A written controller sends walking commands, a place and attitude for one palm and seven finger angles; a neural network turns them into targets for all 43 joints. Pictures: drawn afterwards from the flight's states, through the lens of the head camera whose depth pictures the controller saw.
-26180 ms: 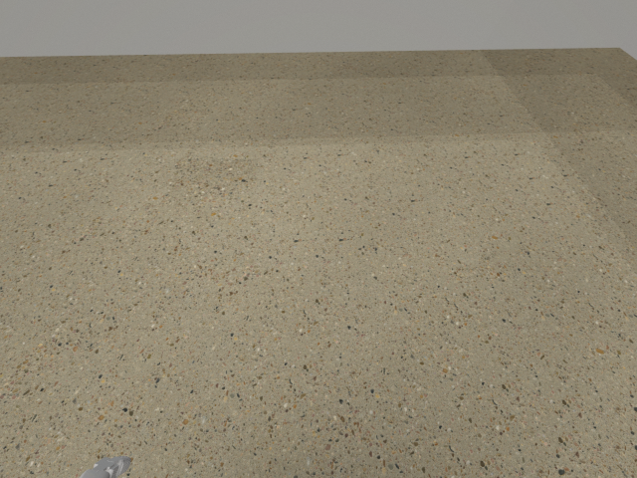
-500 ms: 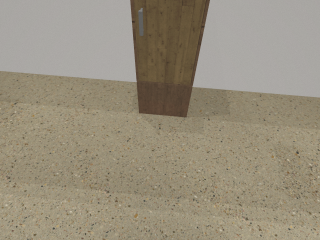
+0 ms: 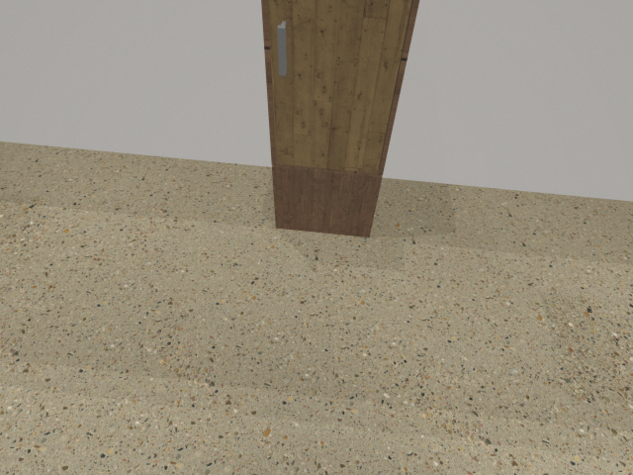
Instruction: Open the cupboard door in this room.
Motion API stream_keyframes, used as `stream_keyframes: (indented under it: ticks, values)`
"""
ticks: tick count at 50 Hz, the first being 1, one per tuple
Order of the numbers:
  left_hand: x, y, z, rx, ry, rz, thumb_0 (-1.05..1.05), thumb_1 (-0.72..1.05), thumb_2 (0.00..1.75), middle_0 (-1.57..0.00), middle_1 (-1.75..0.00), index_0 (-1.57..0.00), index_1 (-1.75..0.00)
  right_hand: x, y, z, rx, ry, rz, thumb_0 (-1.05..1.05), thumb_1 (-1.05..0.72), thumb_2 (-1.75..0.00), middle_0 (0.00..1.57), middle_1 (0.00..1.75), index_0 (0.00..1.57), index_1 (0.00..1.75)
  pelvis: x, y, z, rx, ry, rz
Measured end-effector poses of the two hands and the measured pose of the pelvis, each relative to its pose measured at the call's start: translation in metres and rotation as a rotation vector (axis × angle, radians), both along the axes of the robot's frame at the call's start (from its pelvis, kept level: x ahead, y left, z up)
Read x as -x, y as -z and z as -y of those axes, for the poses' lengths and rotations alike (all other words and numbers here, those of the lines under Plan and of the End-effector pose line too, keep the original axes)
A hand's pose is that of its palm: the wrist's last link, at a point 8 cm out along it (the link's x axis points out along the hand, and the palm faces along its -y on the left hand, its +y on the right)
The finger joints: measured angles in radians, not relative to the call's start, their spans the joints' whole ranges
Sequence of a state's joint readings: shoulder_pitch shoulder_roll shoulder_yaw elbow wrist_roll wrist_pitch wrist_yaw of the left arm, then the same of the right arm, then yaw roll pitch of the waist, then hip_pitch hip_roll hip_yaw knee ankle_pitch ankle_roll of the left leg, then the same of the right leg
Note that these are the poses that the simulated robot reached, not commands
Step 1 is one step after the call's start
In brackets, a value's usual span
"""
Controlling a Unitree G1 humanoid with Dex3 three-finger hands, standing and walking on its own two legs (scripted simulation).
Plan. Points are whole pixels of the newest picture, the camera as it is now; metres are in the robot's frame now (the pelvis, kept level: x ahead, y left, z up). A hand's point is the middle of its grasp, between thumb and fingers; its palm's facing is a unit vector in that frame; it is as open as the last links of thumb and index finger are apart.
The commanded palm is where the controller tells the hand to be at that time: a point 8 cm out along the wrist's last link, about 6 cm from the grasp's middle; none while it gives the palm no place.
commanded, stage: walk to a spot facing it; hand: left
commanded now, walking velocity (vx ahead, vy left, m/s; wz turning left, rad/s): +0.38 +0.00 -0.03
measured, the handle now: (283, 48) +1.15 +0.16 +0.03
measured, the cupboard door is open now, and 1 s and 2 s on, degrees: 0 0 0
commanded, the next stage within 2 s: take the last steps up to it in 0.48 s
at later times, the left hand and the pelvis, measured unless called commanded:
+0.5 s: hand out of the picture -0.01 +0.12 -0.16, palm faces +0.13 -0.98 -0.14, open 7.4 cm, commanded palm none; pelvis +0.15 -0.01 -0.02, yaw +2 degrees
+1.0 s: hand (244, 288) +0.47 +0.16 -0.16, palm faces -0.05 -0.97 -0.22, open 7.4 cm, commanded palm none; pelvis +0.35 -0.02 -0.01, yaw -1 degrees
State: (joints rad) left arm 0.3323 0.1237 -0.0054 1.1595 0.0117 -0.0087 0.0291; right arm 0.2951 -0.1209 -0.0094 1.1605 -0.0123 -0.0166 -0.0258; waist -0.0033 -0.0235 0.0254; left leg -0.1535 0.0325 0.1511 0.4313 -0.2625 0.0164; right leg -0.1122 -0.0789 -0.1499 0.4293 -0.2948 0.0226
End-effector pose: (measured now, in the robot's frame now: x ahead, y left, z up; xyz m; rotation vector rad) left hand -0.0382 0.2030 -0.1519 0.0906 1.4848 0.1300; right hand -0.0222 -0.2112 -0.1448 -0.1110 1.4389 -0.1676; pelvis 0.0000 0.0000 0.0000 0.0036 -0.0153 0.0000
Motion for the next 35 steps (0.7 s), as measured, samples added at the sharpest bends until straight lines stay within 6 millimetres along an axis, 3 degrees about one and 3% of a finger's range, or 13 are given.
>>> stream_keyframes:
  ticks: [5,10,13,17,21,25,28,30,35]
  values:
    - [-0.009,0.002,-0.002,-0.012,0.006,-0.011,0.0,0.9,0.9,-0.2,-0.3,-0.2,-0.3,0.002,0.009,0.001,-0.023,0.033,-0.018,0.01,-0.91,-0.89,0.2,0.3,0.2,0.29,-0.014,0.007,0.005,-0.015,0.007,-0.016]
    - [-0.034,-0.001,0.004,-0.045,0.0,0.009,0.0,0.91,0.9,-0.2,-0.3,-0.19,-0.3,0.003,0.022,0.01,-0.056,0.044,-0.076,0.01,-0.91,-0.89,0.2,0.3,0.2,0.29,-0.036,0.014,0.018,-0.01,-0.007,-0.029]
    - [-0.044,-0.005,0.01,-0.066,-0.051,0.048,0.0,0.9,0.9,-0.2,-0.3,-0.2,-0.3,-0.018,0.021,0.018,-0.067,-0.002,-0.119,0.01,-0.91,-0.89,0.2,0.3,0.2,0.29,-0.054,0.013,0.024,-0.012,-0.018,-0.038]
    - [-0.034,-0.012,0.022,-0.056,-0.088,-0.03,0.0,0.9,0.9,-0.2,-0.3,-0.2,-0.3,-0.089,0.016,0.03,-0.047,-0.055,-0.039,0.01,-0.91,-0.89,0.2,0.3,0.2,0.29,-0.079,0.008,0.025,-0.022,-0.02,-0.036]
    - [-0.022,-0.018,0.034,-0.016,-0.112,-0.172,0.0,0.9,0.9,-0.2,-0.3,-0.2,-0.3,-0.181,0.011,0.041,0.002,-0.105,0.086,0.02,-0.94,-0.89,0.2,0.3,0.19,0.29,-0.109,0.008,0.018,-0.022,-0.032,-0.035]
    - [-0.029,-0.016,0.035,0.028,-0.14,-0.285,0.0,0.9,0.9,-0.2,-0.3,-0.2,-0.3,-0.277,0.007,0.033,0.028,-0.168,0.215,0.02,-0.93,-0.89,0.2,0.3,0.19,0.29,-0.147,0.016,0.006,-0.016,-0.044,-0.035]
    - [-0.055,-0.004,0.022,0.048,-0.144,-0.328,0.0,0.9,0.9,-0.21,-0.3,-0.2,-0.3,-0.336,0.011,0.019,0.051,-0.195,0.31,0.01,-0.93,-0.89,0.2,0.3,0.19,0.29,-0.183,0.03,-0.009,0.003,-0.038,-0.028]
    - [-0.086,0.007,0.006,0.041,-0.138,-0.306,0.01,0.9,0.9,-0.21,-0.3,-0.2,-0.3,-0.356,0.013,0.011,0.063,-0.191,0.338,0.01,-0.92,-0.89,0.2,0.3,0.19,0.29,-0.201,0.035,-0.016,0.003,-0.044,-0.025]
    - [-0.215,0.014,-0.034,-0.027,-0.071,-0.048,0.01,0.9,0.9,-0.2,-0.3,-0.2,-0.3,-0.357,0.007,-0.005,0.042,-0.162,0.265,0.0,-0.92,-0.89,0.2,0.3,0.19,0.29,-0.233,0.02,-0.021,-0.003,-0.029,-0.018]
